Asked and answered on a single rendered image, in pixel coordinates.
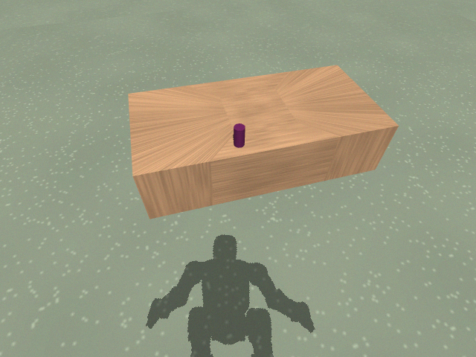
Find can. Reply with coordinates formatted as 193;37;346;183
234;123;245;148

